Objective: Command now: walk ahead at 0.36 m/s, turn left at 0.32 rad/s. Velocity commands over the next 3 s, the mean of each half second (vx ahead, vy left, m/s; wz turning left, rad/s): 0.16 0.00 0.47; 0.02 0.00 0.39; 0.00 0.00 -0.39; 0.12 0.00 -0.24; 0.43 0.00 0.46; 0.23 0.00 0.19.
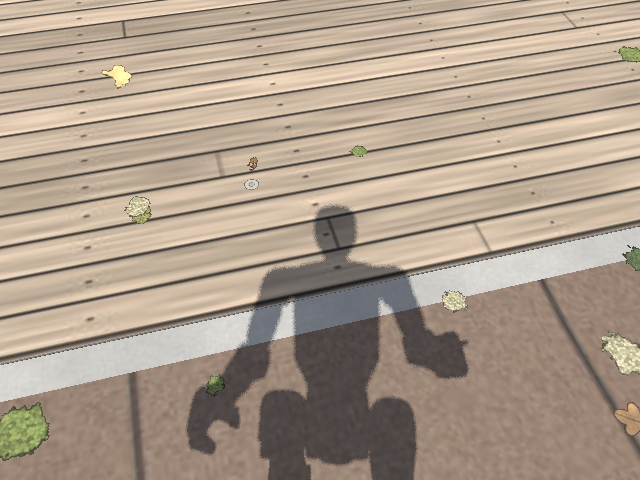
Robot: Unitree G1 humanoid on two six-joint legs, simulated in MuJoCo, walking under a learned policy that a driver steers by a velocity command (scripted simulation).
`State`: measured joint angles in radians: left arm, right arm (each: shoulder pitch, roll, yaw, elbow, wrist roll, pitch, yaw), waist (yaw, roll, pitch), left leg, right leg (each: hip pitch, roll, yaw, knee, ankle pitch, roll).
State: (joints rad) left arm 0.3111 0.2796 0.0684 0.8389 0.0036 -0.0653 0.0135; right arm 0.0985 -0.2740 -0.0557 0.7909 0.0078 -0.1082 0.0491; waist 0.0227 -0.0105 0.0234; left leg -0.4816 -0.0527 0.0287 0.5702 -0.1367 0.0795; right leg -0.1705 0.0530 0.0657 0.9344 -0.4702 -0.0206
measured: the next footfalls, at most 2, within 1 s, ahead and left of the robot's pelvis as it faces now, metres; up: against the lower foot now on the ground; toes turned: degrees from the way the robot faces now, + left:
right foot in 0.50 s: +0.31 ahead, -0.09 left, +0.00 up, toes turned +25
left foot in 0.92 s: +0.15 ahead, +0.14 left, +0.00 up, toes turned +29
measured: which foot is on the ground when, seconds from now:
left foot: down 0.00-0.50, up 0.52-0.90, down 0.92-1.00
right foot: up 0.00-0.48, down 0.50-0.92, up 0.94-1.00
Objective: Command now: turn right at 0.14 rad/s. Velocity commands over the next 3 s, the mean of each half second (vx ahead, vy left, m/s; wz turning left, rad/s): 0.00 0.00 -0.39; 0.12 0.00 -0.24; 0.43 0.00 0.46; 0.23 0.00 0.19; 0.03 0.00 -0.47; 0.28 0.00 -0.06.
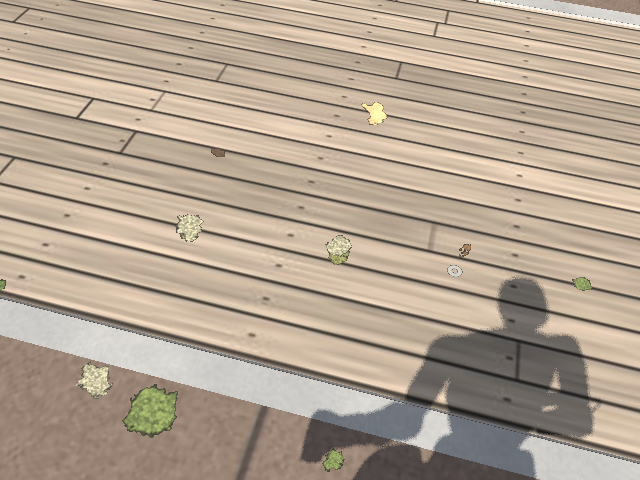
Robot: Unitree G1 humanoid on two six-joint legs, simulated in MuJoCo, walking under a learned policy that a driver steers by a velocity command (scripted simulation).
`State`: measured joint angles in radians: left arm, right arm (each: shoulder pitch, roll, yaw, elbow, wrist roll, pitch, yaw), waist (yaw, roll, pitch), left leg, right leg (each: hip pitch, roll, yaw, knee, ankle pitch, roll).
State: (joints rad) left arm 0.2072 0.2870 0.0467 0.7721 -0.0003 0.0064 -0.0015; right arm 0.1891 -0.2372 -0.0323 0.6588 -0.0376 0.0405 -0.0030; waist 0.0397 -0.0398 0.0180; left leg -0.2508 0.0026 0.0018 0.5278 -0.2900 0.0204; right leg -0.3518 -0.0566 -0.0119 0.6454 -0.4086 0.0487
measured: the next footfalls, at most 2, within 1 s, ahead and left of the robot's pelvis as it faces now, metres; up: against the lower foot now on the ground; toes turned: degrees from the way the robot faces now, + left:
right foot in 0.38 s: -0.01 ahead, -0.13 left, +0.00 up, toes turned -15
left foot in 0.90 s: +0.08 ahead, +0.07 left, +0.00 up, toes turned -25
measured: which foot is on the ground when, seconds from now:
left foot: down 0.00-0.38, up 0.40-0.88, down 0.90-1.00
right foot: up 0.00-0.36, down 0.38-0.92, up 0.94-1.00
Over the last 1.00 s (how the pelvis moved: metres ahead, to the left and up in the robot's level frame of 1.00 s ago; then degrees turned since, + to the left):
0.17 0.02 0.01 28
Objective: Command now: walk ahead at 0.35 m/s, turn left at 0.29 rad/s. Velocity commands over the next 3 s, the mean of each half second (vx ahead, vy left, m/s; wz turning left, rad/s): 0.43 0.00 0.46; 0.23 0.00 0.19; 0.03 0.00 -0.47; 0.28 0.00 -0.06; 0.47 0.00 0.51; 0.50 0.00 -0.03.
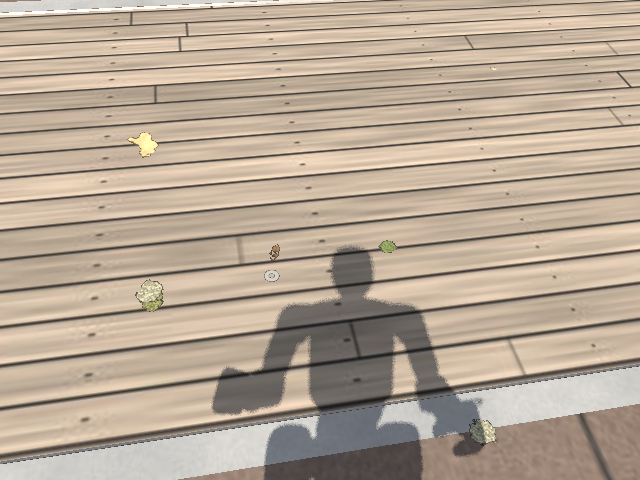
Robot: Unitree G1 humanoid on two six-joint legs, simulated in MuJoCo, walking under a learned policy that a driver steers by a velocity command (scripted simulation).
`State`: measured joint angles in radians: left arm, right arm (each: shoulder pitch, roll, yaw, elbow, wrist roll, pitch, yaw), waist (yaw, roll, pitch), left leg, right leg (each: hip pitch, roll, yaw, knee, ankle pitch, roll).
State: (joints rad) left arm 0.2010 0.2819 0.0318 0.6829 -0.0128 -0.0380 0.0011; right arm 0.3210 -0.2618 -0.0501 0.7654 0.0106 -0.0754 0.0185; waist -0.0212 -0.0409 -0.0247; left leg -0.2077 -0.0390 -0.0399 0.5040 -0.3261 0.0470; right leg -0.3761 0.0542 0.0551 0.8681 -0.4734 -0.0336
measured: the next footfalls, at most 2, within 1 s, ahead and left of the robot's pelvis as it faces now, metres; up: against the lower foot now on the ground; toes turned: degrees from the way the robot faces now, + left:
right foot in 0.30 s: +0.28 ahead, -0.13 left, +0.00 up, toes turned +13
left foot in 0.78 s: +0.46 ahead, +0.20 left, +0.00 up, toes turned +25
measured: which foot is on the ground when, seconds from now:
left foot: down 0.00-0.30, up 0.32-0.76, down 0.78-1.00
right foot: up 0.00-0.28, down 0.30-0.78, up 0.80-1.00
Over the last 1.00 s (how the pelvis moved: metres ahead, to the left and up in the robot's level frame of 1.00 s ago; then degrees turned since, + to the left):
0.03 -0.03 0.00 -21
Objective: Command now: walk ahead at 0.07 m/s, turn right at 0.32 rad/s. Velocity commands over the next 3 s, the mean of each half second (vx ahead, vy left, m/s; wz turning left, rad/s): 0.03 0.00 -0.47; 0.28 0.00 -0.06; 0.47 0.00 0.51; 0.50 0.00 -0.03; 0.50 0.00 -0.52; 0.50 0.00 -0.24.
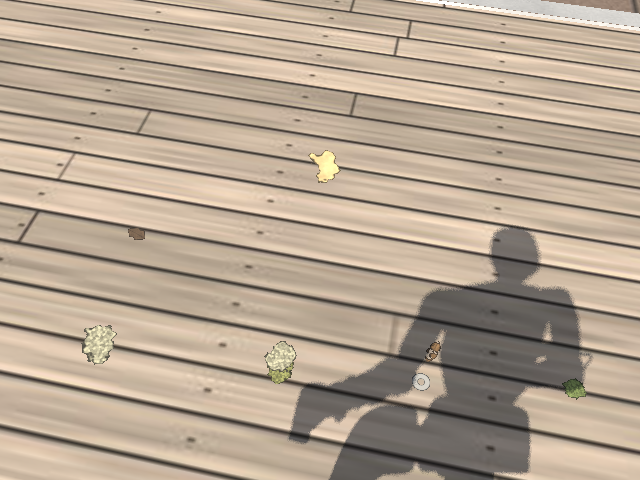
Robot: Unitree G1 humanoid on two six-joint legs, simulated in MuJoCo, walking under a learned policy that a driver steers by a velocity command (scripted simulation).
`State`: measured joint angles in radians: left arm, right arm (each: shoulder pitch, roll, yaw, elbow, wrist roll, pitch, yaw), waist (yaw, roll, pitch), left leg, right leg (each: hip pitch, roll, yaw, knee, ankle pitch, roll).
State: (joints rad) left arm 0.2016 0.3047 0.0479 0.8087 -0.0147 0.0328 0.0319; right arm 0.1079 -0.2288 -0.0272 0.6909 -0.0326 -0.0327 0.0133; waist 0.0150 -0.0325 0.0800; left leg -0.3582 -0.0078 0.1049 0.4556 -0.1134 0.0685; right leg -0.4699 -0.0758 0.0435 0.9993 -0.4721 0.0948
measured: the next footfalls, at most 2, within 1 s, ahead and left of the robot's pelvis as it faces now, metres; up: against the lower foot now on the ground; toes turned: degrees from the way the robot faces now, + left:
right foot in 0.24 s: +0.05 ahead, -0.14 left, +0.00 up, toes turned -12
left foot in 0.74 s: +0.14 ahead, +0.06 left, +0.00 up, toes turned -24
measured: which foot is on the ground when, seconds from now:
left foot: down 0.00-0.24, up 0.26-0.72, down 0.74-1.00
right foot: up 0.00-0.22, down 0.24-0.74, up 0.76-1.00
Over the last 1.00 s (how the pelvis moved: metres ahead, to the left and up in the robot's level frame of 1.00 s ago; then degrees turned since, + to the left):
0.38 0.07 0.00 20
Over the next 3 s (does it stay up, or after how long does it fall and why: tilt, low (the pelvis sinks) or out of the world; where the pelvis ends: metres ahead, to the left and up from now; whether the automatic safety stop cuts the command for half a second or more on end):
stays up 1.22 -0.18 0.01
